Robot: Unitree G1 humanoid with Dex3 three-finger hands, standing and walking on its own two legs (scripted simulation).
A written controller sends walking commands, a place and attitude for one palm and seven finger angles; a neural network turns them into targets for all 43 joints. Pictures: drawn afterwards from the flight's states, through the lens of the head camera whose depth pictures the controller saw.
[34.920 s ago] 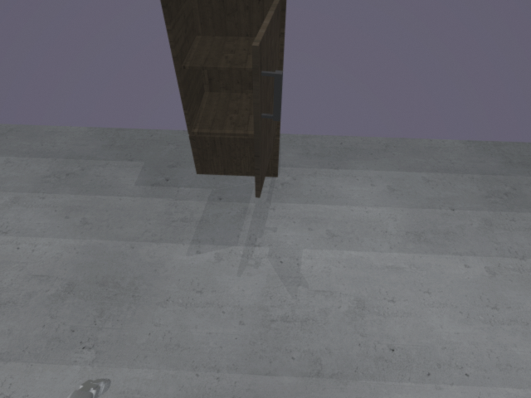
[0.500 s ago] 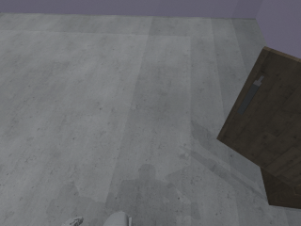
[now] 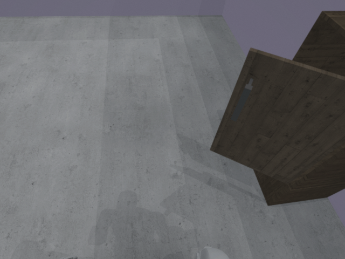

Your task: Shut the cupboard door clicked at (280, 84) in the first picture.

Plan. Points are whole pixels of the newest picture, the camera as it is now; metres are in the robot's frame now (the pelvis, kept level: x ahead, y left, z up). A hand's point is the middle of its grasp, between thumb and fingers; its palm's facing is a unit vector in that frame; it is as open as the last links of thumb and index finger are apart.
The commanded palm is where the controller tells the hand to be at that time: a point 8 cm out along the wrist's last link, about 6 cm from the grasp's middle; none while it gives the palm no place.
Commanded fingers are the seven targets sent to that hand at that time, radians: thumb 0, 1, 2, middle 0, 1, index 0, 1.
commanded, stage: turn to face it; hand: left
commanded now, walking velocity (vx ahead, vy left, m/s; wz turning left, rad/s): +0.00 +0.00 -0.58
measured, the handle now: (242, 100) +0.63 -0.20 -0.05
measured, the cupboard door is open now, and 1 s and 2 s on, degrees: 55 55 55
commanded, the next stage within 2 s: take the last steps up to it in 0.60 s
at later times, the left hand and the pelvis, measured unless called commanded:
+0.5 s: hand (129, 256) +0.14 +0.12 -0.16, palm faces -0.20 -0.95 -0.23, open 7.4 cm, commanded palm none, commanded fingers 0.00 0.90 0.90 -0.20 -0.30 -0.20 -0.30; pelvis +0.02 -0.05 +0.00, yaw -13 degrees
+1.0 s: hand (139, 237) +0.19 +0.10 -0.17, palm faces -0.38 -0.90 -0.21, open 7.4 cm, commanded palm none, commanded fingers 0.00 0.90 0.90 -0.20 -0.30 -0.20 -0.30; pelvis +0.04 -0.06 +0.00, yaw -23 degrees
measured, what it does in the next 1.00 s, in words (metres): steps on the spot, turning right: right foot, then left foot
